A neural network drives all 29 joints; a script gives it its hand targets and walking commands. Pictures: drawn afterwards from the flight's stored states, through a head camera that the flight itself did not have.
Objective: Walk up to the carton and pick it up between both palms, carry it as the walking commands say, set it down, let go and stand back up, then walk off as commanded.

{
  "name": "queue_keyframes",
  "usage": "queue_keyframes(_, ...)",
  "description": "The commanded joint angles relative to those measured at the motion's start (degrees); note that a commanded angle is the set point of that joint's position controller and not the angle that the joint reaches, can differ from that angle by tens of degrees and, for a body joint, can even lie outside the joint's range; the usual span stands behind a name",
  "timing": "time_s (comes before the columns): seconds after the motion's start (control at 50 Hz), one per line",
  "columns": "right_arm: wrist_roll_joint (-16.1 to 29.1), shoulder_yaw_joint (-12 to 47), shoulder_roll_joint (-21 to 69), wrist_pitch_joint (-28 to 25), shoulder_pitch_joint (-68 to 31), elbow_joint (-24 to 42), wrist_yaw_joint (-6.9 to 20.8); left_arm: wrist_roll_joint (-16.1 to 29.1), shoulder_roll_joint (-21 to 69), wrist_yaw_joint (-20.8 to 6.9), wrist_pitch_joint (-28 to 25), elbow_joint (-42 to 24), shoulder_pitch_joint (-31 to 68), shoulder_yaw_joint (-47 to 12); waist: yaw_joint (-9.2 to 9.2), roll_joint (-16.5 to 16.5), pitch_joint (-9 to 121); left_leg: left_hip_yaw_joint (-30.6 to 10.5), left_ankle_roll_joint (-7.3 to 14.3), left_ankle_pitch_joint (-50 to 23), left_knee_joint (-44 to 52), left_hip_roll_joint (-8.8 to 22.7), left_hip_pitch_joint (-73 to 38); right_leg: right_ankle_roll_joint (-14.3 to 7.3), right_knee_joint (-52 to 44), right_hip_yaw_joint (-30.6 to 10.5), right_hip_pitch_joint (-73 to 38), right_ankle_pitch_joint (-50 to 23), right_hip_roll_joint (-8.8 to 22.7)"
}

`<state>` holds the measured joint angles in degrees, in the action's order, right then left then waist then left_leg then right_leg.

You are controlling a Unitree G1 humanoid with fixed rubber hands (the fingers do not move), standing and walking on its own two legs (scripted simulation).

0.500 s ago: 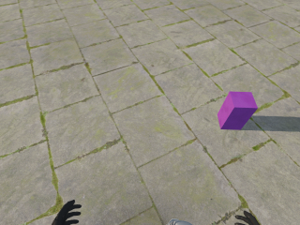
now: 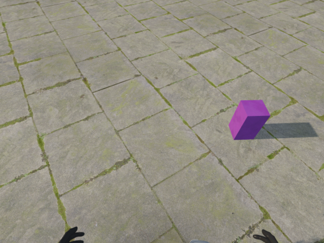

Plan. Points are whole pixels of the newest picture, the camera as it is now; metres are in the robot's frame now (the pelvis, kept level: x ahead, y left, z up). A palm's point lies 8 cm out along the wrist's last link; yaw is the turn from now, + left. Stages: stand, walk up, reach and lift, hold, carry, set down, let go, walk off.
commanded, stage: stand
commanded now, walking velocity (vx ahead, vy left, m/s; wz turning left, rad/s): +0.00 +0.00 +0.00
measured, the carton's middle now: (247, 120) +0.98 -0.61 -0.62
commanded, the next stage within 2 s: none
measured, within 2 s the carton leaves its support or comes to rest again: neither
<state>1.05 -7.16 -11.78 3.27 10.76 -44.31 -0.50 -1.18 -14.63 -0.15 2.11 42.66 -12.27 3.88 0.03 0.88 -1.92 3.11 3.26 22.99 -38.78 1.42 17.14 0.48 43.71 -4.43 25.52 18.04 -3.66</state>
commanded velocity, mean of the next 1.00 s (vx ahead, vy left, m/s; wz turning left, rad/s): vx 0.00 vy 0.00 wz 0.00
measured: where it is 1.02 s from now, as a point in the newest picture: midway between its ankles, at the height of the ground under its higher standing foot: outside the picture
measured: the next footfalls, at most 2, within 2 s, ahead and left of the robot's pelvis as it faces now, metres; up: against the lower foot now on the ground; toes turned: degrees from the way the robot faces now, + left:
right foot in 0.36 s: +0.05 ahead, -0.09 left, +0.00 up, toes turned -1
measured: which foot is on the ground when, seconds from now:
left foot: down 0.00-1.00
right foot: up 0.00-0.34, down 0.36-1.00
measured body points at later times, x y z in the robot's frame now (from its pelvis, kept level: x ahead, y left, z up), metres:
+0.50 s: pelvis +0.00 +0.04 +0.00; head +0.01 +0.04 +0.45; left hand +0.15 +0.29 -0.11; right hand +0.07 -0.22 -0.13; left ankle -0.03 +0.07 -0.72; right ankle +0.01 -0.09 -0.72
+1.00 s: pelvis +0.00 +0.03 +0.00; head +0.00 +0.04 +0.45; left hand +0.12 +0.29 -0.12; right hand +0.06 -0.22 -0.13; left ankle -0.03 +0.07 -0.72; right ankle +0.01 -0.09 -0.72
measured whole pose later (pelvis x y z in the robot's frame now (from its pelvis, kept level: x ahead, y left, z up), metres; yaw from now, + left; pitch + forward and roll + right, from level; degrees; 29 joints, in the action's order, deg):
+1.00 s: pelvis +0.00 +0.03 +0.00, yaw -4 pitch +2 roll -2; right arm 1.0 -7.2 -10.1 1.5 13.5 -50.7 -1.6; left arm -1.2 -14.0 0.5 2.1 46.9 -12.5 3.9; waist -0.2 1.9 3.1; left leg 8.3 6.1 22.7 -36.4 -1.0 16.7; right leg -0.7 34.1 -1.5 20.5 15.9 -3.7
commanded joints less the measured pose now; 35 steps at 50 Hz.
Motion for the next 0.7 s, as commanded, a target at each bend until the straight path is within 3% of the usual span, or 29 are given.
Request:
queue_keyframes(0.0, -2.4, 2.1, -7.1, -3.5, -2.0, 4.6, -0.5, -1.0, -3.3, 0.3, -0.4, -0.4, -0.5, 1.4, 0.66, 7.0, 1.3, -11.5, 3.5, -30.5, 20.8, 15.1, -8.8, 0.6, 14.8, -2.8, 6.5, 7.3, -0.7)
queue_keyframes(0.06, -2.0, 2.1, -6.8, -4.1, 5.2, 2.0, -0.6, 0.0, -1.8, 0.9, -0.6, 0.1, 0.3, 0.6, -2.03, 7.4, 5.5, -9.1, 0.8, -60.1, 13.3, 13.6, -19.7, 1.8, 10.9, -2.1, 7.3, 8.7, -0.7)
queue_keyframes(0.08, -2.0, 2.3, -6.1, -4.0, 6.4, 1.4, -0.8, 0.2, -1.9, 0.9, -0.6, 0.1, 1.0, 0.5, -2.54, 8.3, 6.5, -9.2, -0.4, -66.8, 12.4, 13.7, -21.5, 2.1, 10.2, -2.0, 6.6, 8.5, -0.7)
queue_keyframes(0.12, -1.9, 2.5, -6.0, -3.6, 7.5, 1.1, -1.1, 1.0, -1.3, 1.1, -0.2, 0.0, 1.6, 0.0, -3.41, 10.4, 8.2, -7.9, -1.1, -70.3, 11.5, 13.1, -23.0, 2.2, 6.8, -0.2, 4.8, 8.9, -0.4)
queue_keyframes(0.22, -2.0, 2.9, -5.7, -2.5, 6.4, 1.1, -1.9, 1.1, 0.3, 1.1, 0.3, -0.5, 1.7, -1.2, -2.81, 12.5, 8.7, -8.0, 2.3, -63.2, 11.7, 13.3, -17.6, 0.6, -3.4, 5.0, -2.5, 11.0, 1.1)
queue_keyframes(0.26, -1.9, 2.7, -6.2, -2.5, 4.9, 1.4, -1.8, 0.8, 0.0, 1.0, 0.0, 0.1, 0.4, -1.3, -1.73, 11.3, 9.2, -8.4, 3.8, -55.6, 11.7, 14.1, -13.7, -0.8, -8.6, 5.0, -7.2, 5.5, 2.3)
queue_keyframes(0.3, -1.5, 2.7, -5.2, -2.6, 3.2, 1.9, -1.4, 0.1, -1.0, 0.9, -1.0, 0.2, -1.3, -1.3, 0.35, 6.7, 10.3, -8.2, 1.5, -36.6, 11.4, 12.5, -6.4, -3.3, -18.5, -0.4, -16.9, -13.0, 5.2)
queue_keyframes(0.32, -1.3, 2.9, -4.0, -2.9, 3.9, 2.2, -1.1, -0.5, -3.4, 1.0, -1.7, 0.0, -1.1, -0.7, -0.34, 1.8, 12.6, -6.1, 0.0, -24.6, 9.2, 8.6, -2.8, -5.7, -18.3, -7.0, -21.4, -23.4, 10.0)
queue_keyframes(0.34, -1.5, 2.8, -3.3, -2.9, 3.7, 2.4, -0.7, -0.6, -5.1, 1.1, -2.1, -0.3, -1.2, -0.6, -0.73, -1.4, 12.9, -3.2, -1.2, -14.1, 7.2, 3.8, -1.1, -8.0, -19.4, -13.8, -22.5, -28.9, 15.0)
queue_keyframes(0.36, -2.0, 2.7, -2.8, -2.7, 2.9, 1.9, -0.7, -0.3, -5.1, 1.3, -2.1, -0.2, 0.0, -0.9, -0.61, -3.0, 11.4, -2.6, -2.0, -4.9, 7.9, 0.9, -4.0, -10.8, -20.8, -15.8, -17.5, -29.1, 17.2)
queue_keyframes(0.38, -2.1, 2.7, -2.8, -2.4, 5.5, 0.8, -0.5, -0.7, -4.4, 1.4, -2.1, 0.2, 1.5, -1.4, -2.00, -6.0, 9.9, -3.9, -1.1, -1.0, 11.5, 0.5, -8.8, -11.6, -21.2, -15.7, -11.1, -23.8, 16.3)
queue_keyframes(0.4, -2.6, 3.0, -2.7, -2.5, 6.4, 0.1, -0.3, -0.8, -1.9, 1.4, -2.1, -0.1, 3.6, -2.0, -3.34, -5.2, 8.3, -5.1, -0.1, -3.6, 16.5, 2.6, -11.8, -9.3, -20.7, -12.7, -7.7, -17.6, 13.1)
queue_keyframes(0.42, -3.0, 2.7, -4.3, -2.8, 6.1, -0.1, -0.4, -0.7, -0.7, 1.4, -2.1, -0.5, 4.4, -2.1, -3.26, -2.3, 6.3, -7.7, 0.3, -6.7, 18.4, 6.4, -11.6, -6.3, -19.2, -8.0, -5.7, -13.7, 9.3)
queue_keyframes(0.44, -3.3, 2.6, -5.5, -3.2, 5.9, -0.3, -0.6, -0.6, 0.1, 1.4, -2.0, -0.7, 4.1, -2.0, -2.57, -0.2, 6.2, -12.4, 1.3, -11.7, 19.7, 11.0, -10.9, -4.2, -15.7, -3.8, -5.7, -11.2, 5.4)
queue_keyframes(0.46, -3.5, 2.4, -6.5, -3.5, 4.6, 0.1, -0.6, -0.5, 0.7, 1.4, -1.9, -0.2, 2.9, -2.0, -1.53, -0.4, 5.4, -13.9, 2.2, -18.2, 20.4, 13.6, -10.5, -2.7, -14.3, -1.0, -5.2, -7.8, 3.5)
queue_keyframes(0.5, -3.5, 2.6, -5.8, -3.7, 3.7, 0.0, -0.9, -0.3, 0.4, 1.2, -1.7, 0.9, 1.3, -1.9, -1.17, 1.7, 5.2, -12.1, 2.1, -26.7, 20.0, 14.0, -10.8, -2.6, -13.7, 0.0, -6.0, -6.7, 3.5)
queue_keyframes(0.56, -3.1, 2.9, -5.2, -3.8, 4.6, -1.0, -1.1, -0.2, -0.1, 1.1, -1.6, 1.3, 1.0, -1.6, -1.56, 6.1, 5.0, -10.1, 0.7, -30.6, 20.2, 12.5, -10.7, -3.3, -12.6, 0.7, -6.4, -7.3, 3.4)
queue_keyframes(0.64, -3.1, 3.0, -5.1, -3.7, 4.7, -1.0, -1.3, -0.2, 0.1, 1.3, -1.7, 2.0, 0.9, -1.9, -1.73, 4.0, 5.5, -8.7, 0.3, -28.2, 19.4, 11.2, -9.9, -3.6, -13.1, 0.6, -7.9, -9.6, 3.7)
queue_keyframes(0.68, -3.0, 3.0, -4.9, -3.7, 4.7, -1.3, -1.2, -0.1, 0.2, 1.2, -1.9, 2.6, 0.4, -1.9, -1.60, 4.6, 6.1, -7.9, -0.2, -26.7, 19.5, 10.4, -10.0, -3.6, -13.8, 0.4, -8.3, -10.3, 3.8)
